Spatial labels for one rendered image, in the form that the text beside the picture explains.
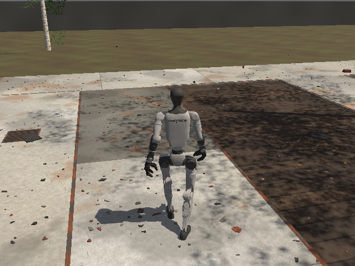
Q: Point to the robot left shin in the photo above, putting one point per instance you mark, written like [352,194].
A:
[168,195]

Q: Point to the left robot foot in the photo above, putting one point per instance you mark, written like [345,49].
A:
[171,213]

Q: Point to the robot right hand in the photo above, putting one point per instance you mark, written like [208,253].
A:
[198,152]

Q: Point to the robot right upper arm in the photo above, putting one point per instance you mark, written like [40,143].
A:
[197,125]

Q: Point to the robot left forearm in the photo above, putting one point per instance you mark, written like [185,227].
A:
[152,150]

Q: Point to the robot left hand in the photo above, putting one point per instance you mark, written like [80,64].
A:
[148,170]

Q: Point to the robot left upper arm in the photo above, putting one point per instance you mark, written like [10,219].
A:
[157,126]

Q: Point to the robot right forearm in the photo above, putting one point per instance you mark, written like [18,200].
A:
[201,144]

